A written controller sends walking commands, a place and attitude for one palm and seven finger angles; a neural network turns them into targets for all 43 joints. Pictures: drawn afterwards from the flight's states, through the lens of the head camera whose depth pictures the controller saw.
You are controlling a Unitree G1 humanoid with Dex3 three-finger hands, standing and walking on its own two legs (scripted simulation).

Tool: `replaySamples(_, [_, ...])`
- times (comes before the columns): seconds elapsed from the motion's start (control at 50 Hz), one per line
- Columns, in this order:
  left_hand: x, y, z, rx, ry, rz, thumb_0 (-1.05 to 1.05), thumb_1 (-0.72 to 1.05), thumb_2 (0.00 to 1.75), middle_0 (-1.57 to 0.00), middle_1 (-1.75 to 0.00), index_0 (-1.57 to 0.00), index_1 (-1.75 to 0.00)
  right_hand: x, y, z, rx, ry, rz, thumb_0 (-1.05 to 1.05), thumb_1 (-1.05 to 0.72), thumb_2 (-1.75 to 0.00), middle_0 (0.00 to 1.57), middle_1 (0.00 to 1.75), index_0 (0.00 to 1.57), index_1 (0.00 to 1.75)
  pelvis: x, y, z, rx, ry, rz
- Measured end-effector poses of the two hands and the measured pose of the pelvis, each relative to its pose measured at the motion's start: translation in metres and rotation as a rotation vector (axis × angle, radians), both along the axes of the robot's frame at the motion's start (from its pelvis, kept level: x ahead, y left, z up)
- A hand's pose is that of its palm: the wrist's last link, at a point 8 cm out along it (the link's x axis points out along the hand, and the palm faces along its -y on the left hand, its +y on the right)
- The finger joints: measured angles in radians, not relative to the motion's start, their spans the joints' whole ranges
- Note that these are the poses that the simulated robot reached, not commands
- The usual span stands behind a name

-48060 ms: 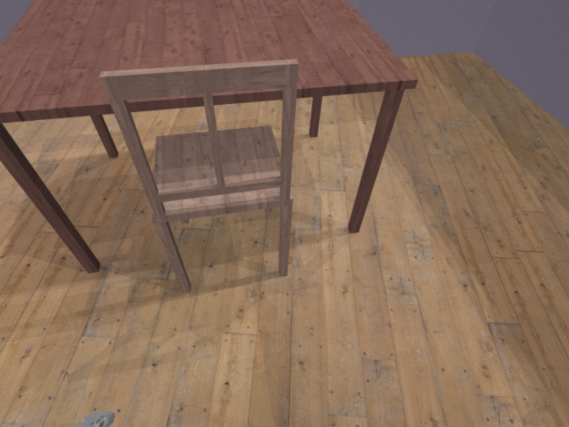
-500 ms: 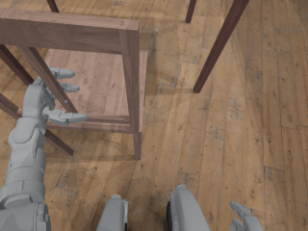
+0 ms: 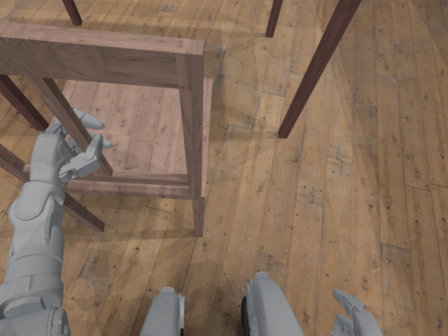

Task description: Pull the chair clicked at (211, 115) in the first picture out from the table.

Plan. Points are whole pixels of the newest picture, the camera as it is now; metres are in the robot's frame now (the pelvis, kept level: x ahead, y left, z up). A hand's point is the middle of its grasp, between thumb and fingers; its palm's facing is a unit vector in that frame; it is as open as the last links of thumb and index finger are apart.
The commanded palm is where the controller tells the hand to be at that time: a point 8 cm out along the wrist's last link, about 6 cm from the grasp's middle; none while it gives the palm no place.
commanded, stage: hook a spindle and tug to test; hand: left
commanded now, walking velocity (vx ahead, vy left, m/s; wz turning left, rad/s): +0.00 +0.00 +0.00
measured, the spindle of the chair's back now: (81, 136) +0.44 +0.23 +0.04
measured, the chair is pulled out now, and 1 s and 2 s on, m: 0.30 0.35 0.51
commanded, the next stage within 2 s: step backward, pulling the chair out in 0.44 s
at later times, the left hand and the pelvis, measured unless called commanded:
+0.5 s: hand (93, 173) +0.38 +0.21 +0.03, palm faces -0.07 -1.00 -0.06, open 5.2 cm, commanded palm +0.36 +0.25 +0.03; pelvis +0.02 +0.00 +0.01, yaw +0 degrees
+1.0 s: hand (106, 178) +0.37 +0.18 +0.04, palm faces +0.13 -0.99 -0.11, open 4.9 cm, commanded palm +0.33 +0.23 +0.04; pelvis +0.01 +0.01 +0.10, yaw -3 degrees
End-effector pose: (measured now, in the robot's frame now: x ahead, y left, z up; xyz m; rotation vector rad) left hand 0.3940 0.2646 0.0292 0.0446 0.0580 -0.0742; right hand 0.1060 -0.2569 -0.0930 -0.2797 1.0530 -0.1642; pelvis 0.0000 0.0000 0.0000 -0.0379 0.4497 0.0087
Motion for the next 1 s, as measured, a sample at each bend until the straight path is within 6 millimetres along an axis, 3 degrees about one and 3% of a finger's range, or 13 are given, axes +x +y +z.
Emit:
replaySamples(0.18, [-0.005, -0.001, 0.001, 0.001, 0.01, 0.003, 0.02, 0.76, 0.8, -0.44, -1.45, -0.42, -1.45, 0.009, 0.005, 0.005, 0.015, -0.025, -0.009, 0.01, -0.9, -0.9, 0.2, 0.3, 0.21, 0.3, 0.007, 0.003, 0.004, -0.001, -0.002, -0.007])
replaySamples(0.42, [-0.026, -0.004, 0.001, 0.007, 0.013, 0.007, 0.02, 0.76, 0.79, -0.44, -1.45, -0.41, -1.45, 0.028, 0.007, 0.009, 0.028, -0.051, 0.016, 0.01, -0.9, -0.9, 0.2, 0.3, 0.21, 0.3, 0.017, 0.002, 0.008, 0.001, -0.006, -0.003])
replaySamples(0.56, [-0.03, -0.003, 0.001, 0.013, -0.003, 0.006, 0.01, 0.74, 0.81, -0.46, -1.45, -0.42, -1.45, 0.041, 0.005, 0.003, 0.017, -0.07, 0.048, 0.01, -0.9, -0.9, 0.2, 0.3, 0.21, 0.3, 0.015, -0.001, 0.003, 0.001, -0.007, 0.012])
replaySamples(0.6, [-0.03, -0.005, 0.006, 0.077, 0.045, 0.047, 0.0, 0.73, 0.82, -0.47, -1.43, -0.42, -1.45, 0.041, 0.006, 0.007, 0.018, -0.048, 0.012, 0.01, -0.9, -0.9, 0.2, 0.3, 0.21, 0.3, 0.012, -0.002, 0.011, 0.011, -0.06, 0.01])
replaySamples(0.68, [-0.034, -0.013, 0.018, 0.108, 0.221, 0.18, 0.0, 0.73, 0.82, -0.41, -1.31, -0.43, -1.45, 0.035, 0.015, 0.037, 0.039, -0.042, -0.075, 0.01, -0.9, -0.9, 0.2, 0.3, 0.21, 0.3, 0.017, 0.001, 0.045, 0.024, -0.137, 0.01])
replaySamples(0.78, [-0.039, -0.023, 0.023, 0.037, 0.316, 0.289, 0.03, 0.75, 0.81, -0.31, -1.16, -0.46, -1.45, 0.018, 0.017, 0.072, 0.015, -0.021, -0.13, 0.01, -0.9, -0.9, 0.2, 0.3, 0.21, 0.3, 0.024, 0.004, 0.075, 0.03, -0.193, -0.001])
replaySamples(0.9, [-0.045, -0.03, 0.025, 0.036, 0.346, 0.273, 0.03, 0.76, 0.79, -0.28, -1.09, -0.48, -1.45, -0.012, 0.004, 0.095, -0.057, 0.041, -0.17, 0.0, -0.9, -0.9, 0.2, 0.3, 0.21, 0.3, 0.016, 0.008, 0.093, 0.01, -0.251, -0.016])
replaySamples(1.0, [-0.054, -0.037, 0.026, 0.061, 0.351, 0.228, 0.02, 0.76, 0.79, -0.28, -1.07, -0.49, -1.45, -0.037, -0.005, 0.102, -0.077, 0.061, -0.222, 0.0, -0.9, -0.9, 0.2, 0.3, 0.21, 0.3, 0.008, 0.01, 0.098, 0.009, -0.289, -0.05])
